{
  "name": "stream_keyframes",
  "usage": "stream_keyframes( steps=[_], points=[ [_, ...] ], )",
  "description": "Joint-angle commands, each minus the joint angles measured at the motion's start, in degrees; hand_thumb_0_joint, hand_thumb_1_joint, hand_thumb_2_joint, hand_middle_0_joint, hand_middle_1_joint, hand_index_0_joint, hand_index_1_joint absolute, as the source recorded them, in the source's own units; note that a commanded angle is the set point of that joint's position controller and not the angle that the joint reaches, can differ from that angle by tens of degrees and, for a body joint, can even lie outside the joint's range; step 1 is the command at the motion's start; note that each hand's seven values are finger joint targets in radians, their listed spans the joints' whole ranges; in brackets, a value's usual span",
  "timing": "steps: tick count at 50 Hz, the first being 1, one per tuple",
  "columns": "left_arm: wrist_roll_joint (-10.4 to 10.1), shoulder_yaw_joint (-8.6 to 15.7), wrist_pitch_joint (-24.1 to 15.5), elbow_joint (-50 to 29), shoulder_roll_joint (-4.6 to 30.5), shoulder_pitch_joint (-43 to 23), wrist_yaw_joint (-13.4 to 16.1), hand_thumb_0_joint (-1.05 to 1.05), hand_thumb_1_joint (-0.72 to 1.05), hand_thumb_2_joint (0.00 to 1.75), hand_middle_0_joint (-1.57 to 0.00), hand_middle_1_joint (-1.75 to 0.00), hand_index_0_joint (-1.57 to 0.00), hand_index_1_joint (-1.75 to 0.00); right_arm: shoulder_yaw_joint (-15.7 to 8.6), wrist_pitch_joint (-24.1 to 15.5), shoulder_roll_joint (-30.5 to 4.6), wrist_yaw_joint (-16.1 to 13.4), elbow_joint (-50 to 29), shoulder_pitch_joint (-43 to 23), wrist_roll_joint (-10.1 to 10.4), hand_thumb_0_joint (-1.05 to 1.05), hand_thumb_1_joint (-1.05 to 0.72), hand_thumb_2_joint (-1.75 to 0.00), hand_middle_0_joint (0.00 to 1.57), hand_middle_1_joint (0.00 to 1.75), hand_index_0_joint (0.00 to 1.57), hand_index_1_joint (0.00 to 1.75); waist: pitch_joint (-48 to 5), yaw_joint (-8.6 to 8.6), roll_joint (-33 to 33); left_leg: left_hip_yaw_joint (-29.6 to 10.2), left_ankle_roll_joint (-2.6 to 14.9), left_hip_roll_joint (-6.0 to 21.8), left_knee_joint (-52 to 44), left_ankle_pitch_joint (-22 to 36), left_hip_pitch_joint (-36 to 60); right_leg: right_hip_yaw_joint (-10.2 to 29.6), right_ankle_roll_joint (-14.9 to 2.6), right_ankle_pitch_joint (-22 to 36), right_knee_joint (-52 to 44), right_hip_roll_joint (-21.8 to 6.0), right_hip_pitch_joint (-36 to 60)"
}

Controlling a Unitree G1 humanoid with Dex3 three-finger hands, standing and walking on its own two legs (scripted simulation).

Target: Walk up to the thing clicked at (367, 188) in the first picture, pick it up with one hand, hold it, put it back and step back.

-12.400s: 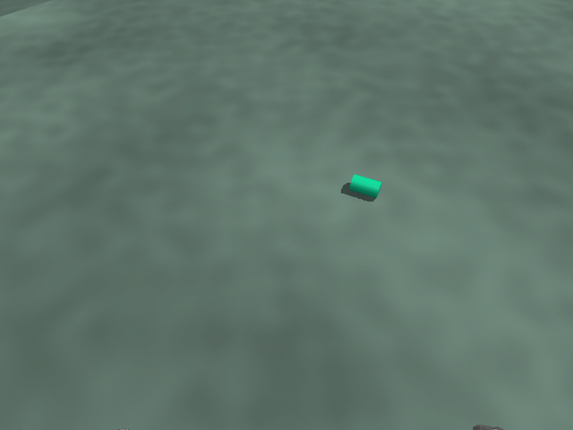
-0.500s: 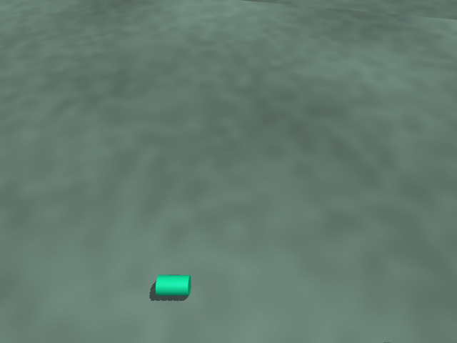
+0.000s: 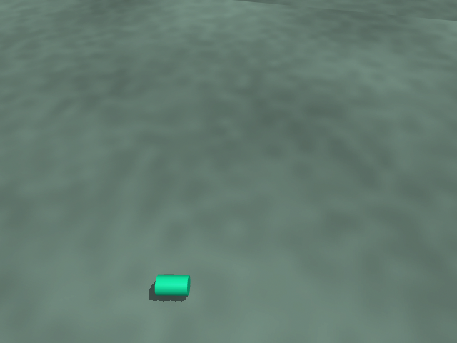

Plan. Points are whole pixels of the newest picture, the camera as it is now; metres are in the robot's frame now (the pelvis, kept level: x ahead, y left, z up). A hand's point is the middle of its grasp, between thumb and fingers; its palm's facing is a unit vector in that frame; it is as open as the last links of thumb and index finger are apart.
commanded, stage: stand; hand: left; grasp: from above
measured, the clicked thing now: (173, 285) +0.42 +0.27 -0.74
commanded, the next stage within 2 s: rise first in 0.60 s
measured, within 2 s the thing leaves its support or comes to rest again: neither
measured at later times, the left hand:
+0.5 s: hand out of the picture +0.07 +0.26 -0.16, palm faces -0.03 -0.94 -0.35, open 7.4 cm
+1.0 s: hand (115, 337) +0.15 +0.25 -0.17, palm faces -0.04 -0.93 -0.37, open 9.8 cm
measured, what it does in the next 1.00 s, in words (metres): stands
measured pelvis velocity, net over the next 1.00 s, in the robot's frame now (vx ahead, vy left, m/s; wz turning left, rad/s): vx -0.02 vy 0.01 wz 0.00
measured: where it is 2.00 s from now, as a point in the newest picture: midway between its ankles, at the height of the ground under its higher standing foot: outside the picture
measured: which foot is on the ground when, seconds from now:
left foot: down 0.00-1.00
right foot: down 0.00-1.00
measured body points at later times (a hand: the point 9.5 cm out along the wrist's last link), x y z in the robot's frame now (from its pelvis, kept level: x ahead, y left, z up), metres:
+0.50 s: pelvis +0.00 +0.00 +0.00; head +0.01 +0.00 +0.45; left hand +0.07 +0.30 -0.13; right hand +0.07 -0.30 -0.13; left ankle -0.02 +0.13 -0.75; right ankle +0.00 -0.12 -0.75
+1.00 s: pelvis -0.02 +0.01 -0.03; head +0.04 +0.01 +0.42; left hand +0.15 +0.30 -0.14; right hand +0.09 -0.26 -0.15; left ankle -0.02 +0.13 -0.75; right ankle +0.00 -0.12 -0.75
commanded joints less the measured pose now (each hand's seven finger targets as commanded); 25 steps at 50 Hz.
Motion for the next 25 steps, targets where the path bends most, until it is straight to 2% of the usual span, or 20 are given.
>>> stream_keyframes(
  steps=[1,11,13,20,25],
  points=[
    [0.08,2.50,-1.04,-3.08,12.43,-1.80,0.75,0.00,0.90,0.90,-0.20,-0.30,-0.20,-0.30,-2.25,-1.43,-12.12,-0.72,-3.19,-1.87,-0.01,0.00,-0.90,-0.90,0.20,0.30,0.20,0.30,-4.90,-0.05,0.12,-4.42,1.84,7.09,-1.50,12.08,-0.03,4.89,-1.87,12.42,-1.32,-7.21,2.33],
    [0.15,2.53,-0.97,-2.79,12.46,-1.50,0.68,0.00,0.90,0.90,-0.20,-0.30,-0.20,-0.30,-2.19,-1.32,-12.03,-0.71,-3.09,-1.51,-0.08,0.00,-0.90,-0.90,0.20,0.30,0.20,0.30,-2.90,-0.05,-0.53,-4.48,2.03,6.92,-2.32,7.89,-1.37,5.11,-1.58,8.11,-2.12,-7.08,1.05],
    [0.23,2.48,-1.00,-2.88,12.32,-1.50,0.69,0.00,0.90,0.90,-0.20,-0.30,-0.20,-0.30,-2.29,-1.35,-12.05,-0.72,-3.25,-1.74,-0.05,0.00,-0.90,-0.90,0.20,0.30,0.20,0.30,-3.69,-0.03,-0.88,-4.52,1.86,6.87,-2.09,10.27,-0.69,4.82,-1.70,10.18,-1.70,-6.96,1.04],
    [0.12,2.39,-1.13,-3.26,12.30,-1.72,0.80,0.00,0.90,0.90,-0.20,-0.30,-0.20,-0.30,-2.40,-1.39,-12.25,-0.75,-3.28,-1.44,-0.10,0.00,-0.90,-0.90,0.20,0.30,0.20,0.30,-5.00,-0.28,0.12,-3.96,1.91,7.04,-1.24,11.98,-0.33,5.11,-1.72,12.90,-1.26,-7.41,2.29],
    [0.03,2.31,-1.06,-3.16,12.50,-1.66,0.80,0.00,0.90,0.90,-0.20,-0.30,-0.20,-0.30,-2.34,-1.29,-12.03,-0.76,-3.00,-1.12,-0.14,0.00,-0.90,-0.90,0.20,0.30,0.20,0.30,-3.06,-0.27,-0.59,-4.09,1.73,6.87,-1.80,9.69,-1.15,5.29,-1.76,10.26,-1.78,-7.19,0.92]
  ],
)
